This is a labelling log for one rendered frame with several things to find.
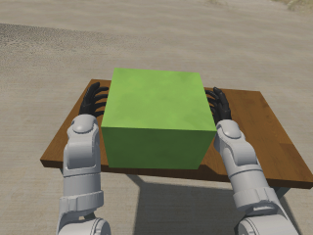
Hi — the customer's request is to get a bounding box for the robot left forearm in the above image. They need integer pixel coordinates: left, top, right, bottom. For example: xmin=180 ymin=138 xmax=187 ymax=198
xmin=56 ymin=114 xmax=104 ymax=235

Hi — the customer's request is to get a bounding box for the robot right forearm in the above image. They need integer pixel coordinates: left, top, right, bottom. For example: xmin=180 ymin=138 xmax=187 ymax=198
xmin=213 ymin=119 xmax=298 ymax=235

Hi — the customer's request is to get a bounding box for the right robot upper arm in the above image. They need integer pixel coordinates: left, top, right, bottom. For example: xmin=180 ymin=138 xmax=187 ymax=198
xmin=238 ymin=214 xmax=297 ymax=235

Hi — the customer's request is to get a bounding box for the carton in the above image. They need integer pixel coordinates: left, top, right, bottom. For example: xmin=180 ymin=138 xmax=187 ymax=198
xmin=101 ymin=68 xmax=217 ymax=169

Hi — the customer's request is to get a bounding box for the robot left hand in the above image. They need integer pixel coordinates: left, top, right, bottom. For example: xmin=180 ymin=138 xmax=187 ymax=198
xmin=78 ymin=81 xmax=109 ymax=118

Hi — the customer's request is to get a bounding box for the left robot upper arm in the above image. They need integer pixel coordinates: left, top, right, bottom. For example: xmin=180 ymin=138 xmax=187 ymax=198
xmin=58 ymin=217 xmax=112 ymax=235

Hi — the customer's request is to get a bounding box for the table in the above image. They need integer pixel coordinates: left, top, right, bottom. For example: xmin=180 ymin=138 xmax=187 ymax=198
xmin=40 ymin=78 xmax=313 ymax=235

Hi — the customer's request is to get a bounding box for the robot right hand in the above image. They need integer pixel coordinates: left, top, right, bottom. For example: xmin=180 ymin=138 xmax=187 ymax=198
xmin=204 ymin=86 xmax=232 ymax=126

